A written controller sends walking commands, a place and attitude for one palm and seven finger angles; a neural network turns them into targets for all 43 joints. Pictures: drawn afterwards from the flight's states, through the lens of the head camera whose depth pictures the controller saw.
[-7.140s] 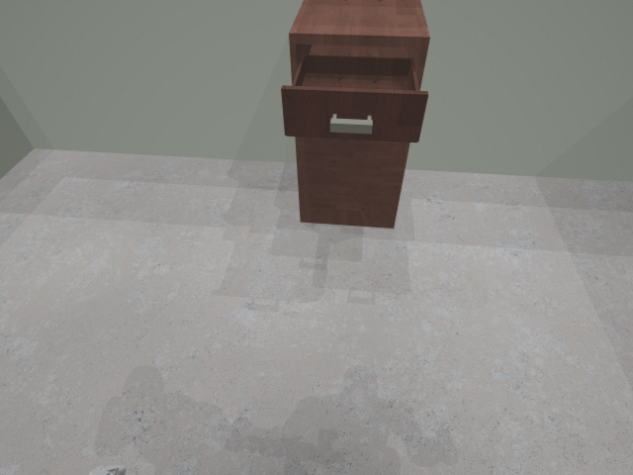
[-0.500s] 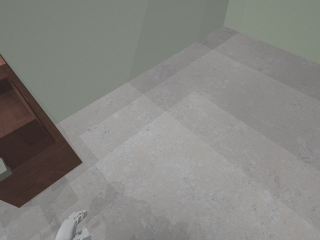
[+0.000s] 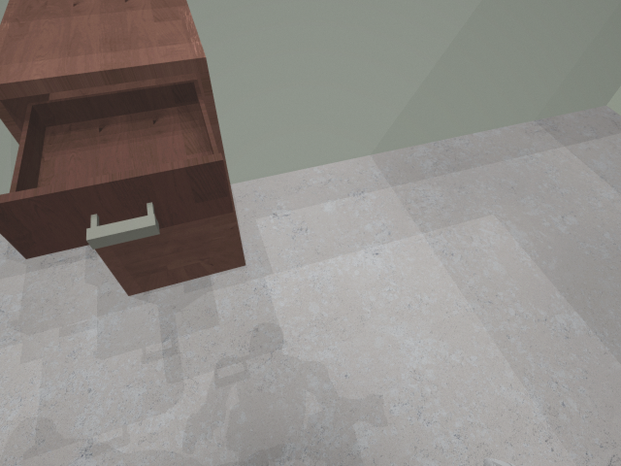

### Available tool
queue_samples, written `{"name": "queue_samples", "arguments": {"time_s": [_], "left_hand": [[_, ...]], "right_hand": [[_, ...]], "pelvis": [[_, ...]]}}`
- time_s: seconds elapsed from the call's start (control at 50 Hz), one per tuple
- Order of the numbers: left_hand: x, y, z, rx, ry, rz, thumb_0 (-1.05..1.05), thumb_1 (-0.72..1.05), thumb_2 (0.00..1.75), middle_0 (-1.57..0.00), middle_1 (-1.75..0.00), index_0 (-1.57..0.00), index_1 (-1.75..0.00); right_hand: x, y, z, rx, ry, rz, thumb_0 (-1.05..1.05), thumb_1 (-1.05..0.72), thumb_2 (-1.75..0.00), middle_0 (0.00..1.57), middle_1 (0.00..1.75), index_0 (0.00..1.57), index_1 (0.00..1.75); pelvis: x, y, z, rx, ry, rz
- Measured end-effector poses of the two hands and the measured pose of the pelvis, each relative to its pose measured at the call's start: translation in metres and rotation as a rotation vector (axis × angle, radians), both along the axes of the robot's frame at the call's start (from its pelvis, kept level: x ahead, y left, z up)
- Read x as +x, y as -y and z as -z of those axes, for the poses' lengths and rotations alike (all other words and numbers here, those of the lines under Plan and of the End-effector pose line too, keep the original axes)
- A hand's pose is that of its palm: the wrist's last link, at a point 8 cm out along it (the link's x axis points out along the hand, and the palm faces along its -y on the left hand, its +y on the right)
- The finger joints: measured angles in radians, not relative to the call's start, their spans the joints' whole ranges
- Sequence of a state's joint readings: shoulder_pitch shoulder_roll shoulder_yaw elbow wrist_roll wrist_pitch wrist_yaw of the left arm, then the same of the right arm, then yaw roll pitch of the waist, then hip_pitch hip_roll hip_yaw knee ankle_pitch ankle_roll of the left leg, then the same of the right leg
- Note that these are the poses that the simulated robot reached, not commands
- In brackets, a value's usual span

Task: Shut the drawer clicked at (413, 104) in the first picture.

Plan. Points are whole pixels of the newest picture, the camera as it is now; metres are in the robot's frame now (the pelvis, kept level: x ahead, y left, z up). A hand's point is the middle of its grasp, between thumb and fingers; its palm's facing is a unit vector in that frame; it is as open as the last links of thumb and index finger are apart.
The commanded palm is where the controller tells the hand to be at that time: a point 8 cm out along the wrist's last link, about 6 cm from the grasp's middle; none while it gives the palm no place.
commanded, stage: turn to face it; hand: left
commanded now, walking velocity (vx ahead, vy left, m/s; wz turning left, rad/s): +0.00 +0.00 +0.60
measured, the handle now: (123, 222) +0.47 +0.38 -0.05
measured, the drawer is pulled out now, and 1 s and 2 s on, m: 0.30 0.30 0.30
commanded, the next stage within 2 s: take the last steps up to it in 0.60 s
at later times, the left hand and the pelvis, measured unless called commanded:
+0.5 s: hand out of the picture +0.04 +0.21 -0.14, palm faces +0.26 -0.92 -0.30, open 7.4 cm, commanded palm none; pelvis -0.01 -0.01 +0.00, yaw +15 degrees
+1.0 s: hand out of the picture -0.13 +0.19 -0.17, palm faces +0.42 -0.89 -0.19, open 7.4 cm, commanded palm none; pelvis -0.03 +0.02 +0.01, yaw +22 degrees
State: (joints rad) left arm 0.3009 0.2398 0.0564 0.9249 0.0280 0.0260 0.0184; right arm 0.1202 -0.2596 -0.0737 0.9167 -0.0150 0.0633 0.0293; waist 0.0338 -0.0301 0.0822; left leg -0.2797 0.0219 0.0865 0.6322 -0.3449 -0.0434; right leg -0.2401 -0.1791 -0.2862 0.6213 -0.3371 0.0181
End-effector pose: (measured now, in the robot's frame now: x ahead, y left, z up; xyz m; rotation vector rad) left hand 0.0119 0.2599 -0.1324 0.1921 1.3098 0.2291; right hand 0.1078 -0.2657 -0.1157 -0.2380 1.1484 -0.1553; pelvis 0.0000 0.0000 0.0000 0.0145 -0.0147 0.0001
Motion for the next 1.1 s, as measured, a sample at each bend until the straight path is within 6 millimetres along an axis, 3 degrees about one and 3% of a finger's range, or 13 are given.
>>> {"name": "queue_samples", "arguments": {"time_s": [0.04, 0.1, 0.26, 0.36, 0.48, 0.62, 0.72, 0.92, 1.0, 1.1], "left_hand": [[-0.016, -0.016, 0.010, -0.001, -0.030, -0.045, 0.01, 0.91, 0.90, -0.20, -0.30, -0.20, -0.30], [-0.028, -0.029, 0.010, 0.007, -0.055, -0.088, 0.01, 0.91, 0.90, -0.20, -0.30, -0.20, -0.30], [-0.011, -0.035, -0.011, 0.010, 0.068, -0.133, 0.01, 0.91, 0.90, -0.20, -0.30, -0.19, -0.30], [0.005, -0.023, -0.020, 0.025, 0.136, -0.141, 0.01, 0.91, 0.90, -0.20, -0.30, -0.19, -0.30], [0.012, 0.005, -0.027, 0.065, 0.212, -0.148, 0.01, 0.91, 0.90, -0.20, -0.30, -0.20, -0.30], [-0.025, 0.032, -0.033, 0.050, 0.175, -0.217, 0.01, 0.91, 0.90, -0.20, -0.30, -0.20, -0.30], [-0.060, 0.041, -0.026, 0.021, 0.127, -0.278, 0.01, 0.91, 0.90, -0.20, -0.30, -0.20, -0.30], [-0.159, 0.033, 0.012, -0.083, -0.059, -0.410, 0.01, 0.91, 0.90, -0.20, -0.30, -0.20, -0.30], [-0.162, 0.027, 0.005, -0.113, -0.100, -0.405, 0.01, 0.91, 0.90, -0.20, -0.30, -0.20, -0.30], [-0.132, 0.016, -0.003, -0.111, -0.059, -0.393, 0.01, 0.91, 0.90, -0.20, -0.30, -0.19, -0.30]], "right_hand": [[0.019, -0.013, -0.002, -0.016, 0.052, -0.047, 0.01, -0.91, -0.90, 0.19, 0.30, 0.20, 0.30], [0.032, -0.030, -0.012, -0.024, 0.087, -0.095, 0.00, -0.91, -0.90, 0.19, 0.30, 0.20, 0.30], [0.030, -0.055, -0.016, 0.009, 0.051, -0.161, 0.00, -0.91, -0.90, 0.20, 0.30, 0.20, 0.30], [0.014, -0.052, -0.002, 0.042, 0.000, -0.168, 0.00, -0.91, -0.90, 0.20, 0.30, 0.20, 0.30], [-0.004, -0.031, 0.026, 0.083, -0.069, -0.163, 0.01, -0.91, -0.90, 0.20, 0.30, 0.20, 0.30], [-0.016, -0.017, 0.027, 0.085, -0.144, -0.194, 0.01, -0.91, -0.90, 0.20, 0.30, 0.20, 0.30], [-0.018, -0.020, 0.021, 0.063, -0.173, -0.236, 0.01, -0.91, -0.90, 0.19, 0.30, 0.20, 0.30], [-0.002, -0.073, 0.007, 0.016, -0.057, -0.348, 0.01, -0.91, -0.90, 0.19, 0.30, 0.20, 0.30], [-0.022, -0.083, -0.001, 0.021, -0.079, -0.326, 0.00, -0.92, -0.90, 0.20, 0.30, 0.20, 0.30], [-0.049, -0.081, 0.001, 0.026, -0.187, -0.287, 0.00, -0.92, -0.90, 0.20, 0.30, 0.20, 0.30]], "pelvis": [[-0.002, -0.009, 0.007, -0.006, -0.002, -0.026], [-0.004, -0.015, 0.003, -0.017, 0.002, -0.055], [-0.008, -0.019, -0.011, -0.035, 0.003, -0.143], [-0.010, -0.010, -0.011, -0.028, 0.000, -0.193], [-0.013, 0.012, 0.000, -0.005, -0.003, -0.243], [-0.018, 0.022, -0.009, 0.012, 0.021, -0.313], [-0.024, 0.022, -0.012, 0.024, 0.020, -0.348], [-0.037, -0.010, -0.002, -0.016, 0.019, -0.376], [-0.030, -0.019, -0.013, -0.024, 0.026, -0.380], [-0.015, -0.026, -0.019, -0.023, 0.019, -0.380]]}}
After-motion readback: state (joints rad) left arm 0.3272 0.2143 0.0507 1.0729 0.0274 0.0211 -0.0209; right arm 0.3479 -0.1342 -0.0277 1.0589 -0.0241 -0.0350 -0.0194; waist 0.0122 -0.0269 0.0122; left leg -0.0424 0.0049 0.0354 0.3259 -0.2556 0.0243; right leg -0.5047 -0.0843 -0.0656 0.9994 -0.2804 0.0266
